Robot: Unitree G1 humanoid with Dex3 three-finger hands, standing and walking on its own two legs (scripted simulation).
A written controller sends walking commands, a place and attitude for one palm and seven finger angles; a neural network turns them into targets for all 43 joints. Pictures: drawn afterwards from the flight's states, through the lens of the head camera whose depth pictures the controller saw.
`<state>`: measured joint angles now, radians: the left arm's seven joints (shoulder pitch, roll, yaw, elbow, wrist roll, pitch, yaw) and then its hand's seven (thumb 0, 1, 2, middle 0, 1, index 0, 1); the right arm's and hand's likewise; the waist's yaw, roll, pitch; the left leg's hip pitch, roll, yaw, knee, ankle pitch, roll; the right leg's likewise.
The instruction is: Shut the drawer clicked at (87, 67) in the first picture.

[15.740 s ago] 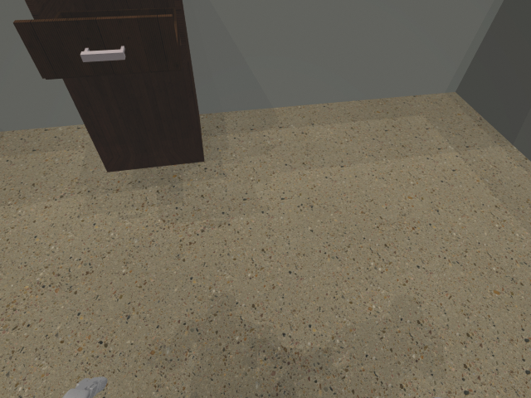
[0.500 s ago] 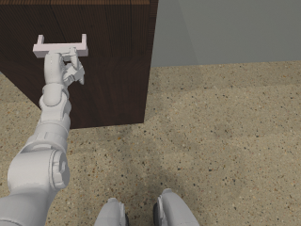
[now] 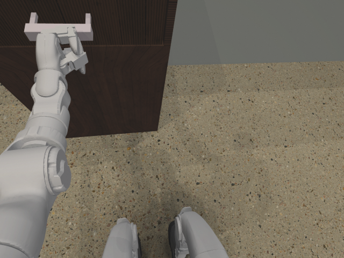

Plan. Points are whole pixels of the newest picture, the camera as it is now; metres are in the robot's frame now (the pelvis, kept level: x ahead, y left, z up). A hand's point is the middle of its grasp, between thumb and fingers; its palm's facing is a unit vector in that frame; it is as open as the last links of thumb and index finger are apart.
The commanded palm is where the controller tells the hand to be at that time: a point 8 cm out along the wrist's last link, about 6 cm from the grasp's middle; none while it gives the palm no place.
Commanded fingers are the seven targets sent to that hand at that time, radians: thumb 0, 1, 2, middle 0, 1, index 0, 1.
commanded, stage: push the drawer shut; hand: left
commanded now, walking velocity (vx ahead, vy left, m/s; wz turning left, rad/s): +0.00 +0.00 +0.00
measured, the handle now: (61, 25) +0.63 +0.17 +0.07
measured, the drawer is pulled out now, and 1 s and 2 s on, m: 0.00 0.00 0.00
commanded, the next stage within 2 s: pull the fist back off the drawer in 0.12 s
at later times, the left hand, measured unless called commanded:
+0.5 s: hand (82, 52) +0.55 +0.13 +0.07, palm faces +0.01 -1.00 -0.06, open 3.4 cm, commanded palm +0.55 +0.16 +0.07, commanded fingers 0.00 0.90 0.90 -1.40 -1.60 -1.40 -1.60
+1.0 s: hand (75, 59) +0.54 +0.14 +0.07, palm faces +0.03 -1.00 -0.02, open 3.3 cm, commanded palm +0.51 +0.18 +0.07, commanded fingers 0.00 0.90 0.90 -1.40 -1.60 -1.40 -1.60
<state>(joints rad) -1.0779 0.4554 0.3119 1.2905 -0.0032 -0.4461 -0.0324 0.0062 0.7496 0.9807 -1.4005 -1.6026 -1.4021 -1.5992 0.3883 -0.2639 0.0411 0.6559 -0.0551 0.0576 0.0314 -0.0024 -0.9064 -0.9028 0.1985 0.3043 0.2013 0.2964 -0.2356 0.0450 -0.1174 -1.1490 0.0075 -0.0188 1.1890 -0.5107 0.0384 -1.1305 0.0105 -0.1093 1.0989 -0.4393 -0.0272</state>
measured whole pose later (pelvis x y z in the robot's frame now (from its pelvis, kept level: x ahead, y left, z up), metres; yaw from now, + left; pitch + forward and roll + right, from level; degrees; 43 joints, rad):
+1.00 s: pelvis +0.02 +0.01 +0.02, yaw -2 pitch +25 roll -3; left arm -0.86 0.38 0.32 1.11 -0.06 -0.44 -0.05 0.02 0.89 0.90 -1.40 -1.60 -1.40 -1.60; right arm 0.39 -0.26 0.03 0.60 -0.03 0.09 0.05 0.00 -0.91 -0.90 0.20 0.30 0.20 0.30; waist -0.18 0.04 -0.14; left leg -1.02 0.02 0.02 1.12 -0.53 0.05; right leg -1.02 0.03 -0.06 1.04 -0.45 -0.01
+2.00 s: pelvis +0.04 +0.00 +0.10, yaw +0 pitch -3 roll -1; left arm 0.30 0.30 0.16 -0.22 -0.08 -0.05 0.10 0.02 0.89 0.90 -1.40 -1.60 -1.40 -1.60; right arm 0.20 -0.23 0.05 0.57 0.03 -0.03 -0.07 0.01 -0.90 -0.90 0.20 0.30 0.20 0.30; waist 0.04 0.06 -0.01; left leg -0.13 -0.02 0.02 0.47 -0.29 0.04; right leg -0.15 0.01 -0.04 0.45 -0.24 -0.01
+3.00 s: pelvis +0.01 +0.02 +0.10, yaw -1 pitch +1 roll -1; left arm 0.63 0.42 0.38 -0.58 -0.05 -0.18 0.12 0.02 0.89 0.90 -1.40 -1.60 -1.41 -1.60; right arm 0.19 -0.22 -0.02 0.54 0.02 0.02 -0.07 0.01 -0.91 -0.90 0.20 0.30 0.20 0.30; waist 0.00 0.00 0.03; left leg -0.25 -0.04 0.06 0.49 -0.25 0.07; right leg -0.28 -0.01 0.00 0.46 -0.19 0.02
